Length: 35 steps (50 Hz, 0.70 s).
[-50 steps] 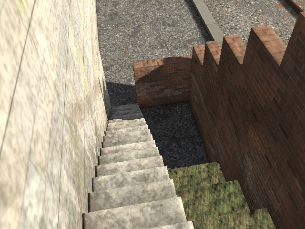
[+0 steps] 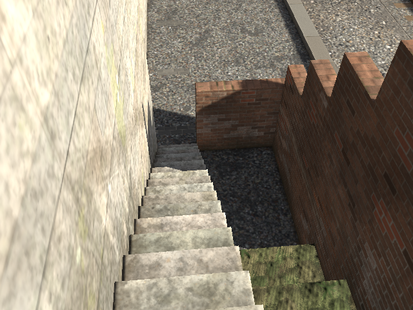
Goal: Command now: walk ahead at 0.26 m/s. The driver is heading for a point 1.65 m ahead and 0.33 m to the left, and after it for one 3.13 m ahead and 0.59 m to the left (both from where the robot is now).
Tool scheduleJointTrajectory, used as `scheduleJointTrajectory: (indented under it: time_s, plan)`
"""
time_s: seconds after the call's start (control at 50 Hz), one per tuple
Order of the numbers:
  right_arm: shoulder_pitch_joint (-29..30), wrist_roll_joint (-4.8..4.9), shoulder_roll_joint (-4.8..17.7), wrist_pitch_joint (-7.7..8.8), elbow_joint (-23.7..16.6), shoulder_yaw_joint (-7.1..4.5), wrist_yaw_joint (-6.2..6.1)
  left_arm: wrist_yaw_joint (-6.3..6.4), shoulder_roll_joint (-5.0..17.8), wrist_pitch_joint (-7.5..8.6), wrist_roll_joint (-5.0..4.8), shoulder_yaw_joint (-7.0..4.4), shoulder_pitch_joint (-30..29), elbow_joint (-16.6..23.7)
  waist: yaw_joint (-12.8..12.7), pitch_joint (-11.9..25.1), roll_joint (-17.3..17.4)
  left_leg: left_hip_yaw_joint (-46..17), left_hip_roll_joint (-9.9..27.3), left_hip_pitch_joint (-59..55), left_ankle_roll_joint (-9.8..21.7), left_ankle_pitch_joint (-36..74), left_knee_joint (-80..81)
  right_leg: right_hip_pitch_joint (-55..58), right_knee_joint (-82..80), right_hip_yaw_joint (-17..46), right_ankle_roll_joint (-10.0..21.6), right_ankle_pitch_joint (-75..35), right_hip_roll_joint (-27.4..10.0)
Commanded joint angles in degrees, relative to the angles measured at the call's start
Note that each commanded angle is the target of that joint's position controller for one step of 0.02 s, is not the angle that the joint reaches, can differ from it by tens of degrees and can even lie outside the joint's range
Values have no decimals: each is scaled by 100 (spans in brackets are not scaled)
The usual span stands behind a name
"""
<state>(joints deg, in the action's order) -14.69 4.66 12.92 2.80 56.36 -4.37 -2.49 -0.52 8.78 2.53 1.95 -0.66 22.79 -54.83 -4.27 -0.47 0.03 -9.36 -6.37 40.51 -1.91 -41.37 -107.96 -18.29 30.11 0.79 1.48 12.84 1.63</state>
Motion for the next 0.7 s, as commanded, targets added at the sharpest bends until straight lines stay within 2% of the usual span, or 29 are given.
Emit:
scheduleJointTrajectory:
  time_s: [0.02, 0.04, 0.06, 0.08, 0.1, 0.12, 0.16, 0.2, 0.22, 0.24, 0.26, 0.28, 0.32, 0.34, 0.36, 0.4, 0.42, 0.46, 0.48, 0.52, 0.54, 0.56, 0.58, 0.6, 0.62, 0.64, 0.66, 0.68, 0.7]
  plan:
    - [-541, -210, -311, -212, -285, 148, 137, 246, 257, -27, 128, 125, -179, 142, 950, -174, 395, -668, 946, 924, -162, 2956, 3146, -362, -420, 2212, 1711, -830, -2122]
    - [-588, -498, -490, -327, -185, 234, 226, 285, 255, -48, 208, 178, -673, 253, 1176, 59, 353, 220, 932, -1095, -45, 4099, 4730, -1706, -547, 1369, 1288, -1438, -1441]
    - [-836, -532, -530, -322, 42, 218, 241, 252, 581, -15, 287, 100, -738, 331, 1229, 295, -78, 934, 529, -2849, -49, 4535, 4651, -2652, -601, 828, 1202, -2796, -1024]
    - [-1619, -493, -647, -249, 265, 288, 272, 238, 915, 23, 275, 39, -1049, 413, 1564, 611, -806, 1053, 478, -3938, -80, 5169, 3801, -2980, -545, 727, 1149, -3556, -1083]
    - [-1025, -453, -267, -238, 75, 201, 291, 346, 816, 82, -7, 7, -852, 394, 1124, 345, -1025, 296, 867, -2358, -97, 5778, 4260, -1588, -8, 827, 1123, -2459, -1076]
    - [-188, -403, -49, -233, -302, 199, 254, 447, 487, 113, -229, 95, -506, 363, 757, 10, -1043, -77, 1082, -922, -102, 5243, 4876, -469, 304, 1230, 1192, -1660, -1163]
    - [800, -333, 8, -139, -733, 216, 256, 460, 158, 144, -313, 80, 634, 60, 156, -425, -1055, -491, 1334, 518, -166, 4400, 6044, 984, 484, 2082, 1378, -725, -1315]
    - [565, -184, 290, -4, -702, 143, 427, 344, 403, 112, -168, -35, 234, 224, 334, -358, -1009, -593, 1463, -606, -105, 4362, 6829, 241, 681, 2141, 1416, -782, -1446]
    - [150, -175, 333, 51, -520, 112, 462, 293, 490, 74, -188, -76, -89, 348, 520, -266, -1005, -165, 1314, -1653, -7, 4527, 7226, -425, 763, 1772, 1232, -890, -1302]
    - [-175, -192, 269, -87, -391, 114, 437, 306, 264, -78, -350, -30, -20, 453, 356, -491, -501, 142, 1300, -2305, 115, 5789, 8999, -978, 943, 860, 781, 246, -771]
    - [-381, -228, 316, -161, -230, 59, 355, 306, -140, -141, -321, 99, 279, 325, 424, -517, 326, 251, 1027, -2600, -31, 6382, 9483, -1055, 1095, 193, 193, 1179, -387]
    - [-151, -328, 164, -191, -259, 116, 332, 248, -49, -172, -342, 84, 346, 308, 250, -583, 591, 114, 966, -2613, -159, 6539, 9713, -604, 1047, -88, -142, 1312, -205]
    - [-38, -316, -21, -159, -271, 164, 422, 156, 230, -210, -240, -22, -52, 380, 387, -465, 375, 116, 1070, -2981, -223, 6902, 9812, -114, 997, 86, -202, 924, -375]
    - [126, -392, -58, -138, -343, 141, 398, 174, 351, -181, -408, -116, -126, 521, 189, -866, 597, 454, 900, -2315, -267, 6539, 10452, 414, 894, 262, 137, 717, -514]
    - [274, -372, 123, -57, -346, 97, 419, 161, 303, -94, -393, -148, 46, 561, 66, -896, 919, 343, 895, -2172, -263, 6753, 10474, 625, 734, 277, 162, 557, -540]
    - [103, -471, -50, 32, -362, 128, 402, 149, 367, -59, -546, -233, 5, 569, -10, -702, 551, 482, 938, -2113, -281, 7417, 10663, 1164, 1093, 289, 203, 626, -548]
    - [-22, -567, 41, 116, -307, 75, 368, 107, 265, -78, -531, -226, 174, 510, -149, -660, 525, 639, 861, -2218, -290, 7715, 10424, 1220, 978, 158, 129, 507, -437]
    - [-418, -577, -195, 13, -224, 94, 338, 111, 470, -178, -510, -296, -64, 554, -2, -455, -177, 526, 1045, -2711, -131, 7658, 10609, 1078, 1458, 359, 253, 318, -552]
    - [-709, -490, -242, -75, -160, 101, 304, 135, 407, -277, -484, -295, -112, 564, 2, -282, -353, 468, 1267, -3150, -87, 7955, 10773, 757, 1840, 476, 350, 332, -635]
    - [-1846, -363, -205, -156, -58, 64, 141, 225, 155, -474, -461, -212, -121, 609, 367, 30, -301, 585, 1447, -4216, -58, 8150, 10732, -181, 2744, 598, 172, 1166, -599]
    - [-2378, -462, -133, -202, 113, 65, 156, 230, 29, -531, -460, -171, -213, 592, 641, 194, -311, 758, 1472, -4593, -63, 8067, 10365, -555, 3477, 528, -92, 1546, -510]
    - [-2875, -576, 4, -221, 200, 101, 193, 180, -114, -575, -562, -123, -353, 631, 981, 416, -56, 796, 1590, -5047, -69, 7943, 9990, -1004, 4389, 469, -343, 2104, -350]
    - [-3157, -661, 330, -257, 274, 168, 219, 105, -225, -593, -616, -102, -524, 708, 1240, 555, 802, 638, 1879, -5489, -66, 9142, 9330, -1689, 5735, 339, -705, 3020, -99]
    - [-3427, -575, 762, -294, 567, 166, 268, 14, -398, -594, -691, -159, -778, 956, 1148, 154, 1791, 675, 2086, -5400, -139, 10858, 8747, -2439, 7054, -47, -986, 4171, 108]
    - [-2831, -352, 1204, -301, 660, 84, 386, 55, -706, -576, -690, -42, 558, 1058, 3, 229, 2382, -825, 2877, -4707, 1160, 8696, 8253, -2272, 6539, 180, -942, 3300, -510]
    - [-1286, -40, 1488, -395, 319, -37, 438, 117, -351, -543, -519, -10, 1024, 1027, -393, -20, 2401, -1253, 3053, -3893, 1372, 5972, 8778, -2215, 4860, 235, -654, 2051, -926]
    - [-1639, -413, 539, -596, 13, 230, 323, 145, 158, -677, -644, -199, -75, 864, 665, -495, 834, -406, 2733, -3816, 1107, 6182, 9547, -2392, 5946, 273, -530, 2230, -271]
    - [-2092, -644, 446, -591, 107, 331, 302, 238, 72, -767, -794, -216, -566, 751, 1011, -539, 482, -185, 2497, -3443, 850, 7029, 9469, -1897, 6023, 140, -566, 2506, -115]
    - [-1743, -579, 881, -508, 240, 241, 333, 304, -240, -835, -547, -153, -155, 854, 422, -536, 902, -525, 2528, -3349, 928, 6904, 9252, -1641, 5640, 136, -564, 2045, -450]
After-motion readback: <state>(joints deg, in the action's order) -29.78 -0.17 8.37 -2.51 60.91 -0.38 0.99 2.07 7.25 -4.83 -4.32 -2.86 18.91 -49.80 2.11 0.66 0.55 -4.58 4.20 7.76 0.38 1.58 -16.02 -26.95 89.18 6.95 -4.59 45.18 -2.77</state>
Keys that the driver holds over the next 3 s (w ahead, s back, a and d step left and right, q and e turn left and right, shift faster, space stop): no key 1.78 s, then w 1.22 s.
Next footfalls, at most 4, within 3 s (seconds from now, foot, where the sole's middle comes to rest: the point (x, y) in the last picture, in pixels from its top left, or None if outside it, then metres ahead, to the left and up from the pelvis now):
0.22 left None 0.21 0.23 -0.82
0.58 left None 0.23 0.25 -0.96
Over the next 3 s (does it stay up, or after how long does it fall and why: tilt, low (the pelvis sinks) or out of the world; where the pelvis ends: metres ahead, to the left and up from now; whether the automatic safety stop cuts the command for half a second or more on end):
stays up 0.19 0.10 -0.13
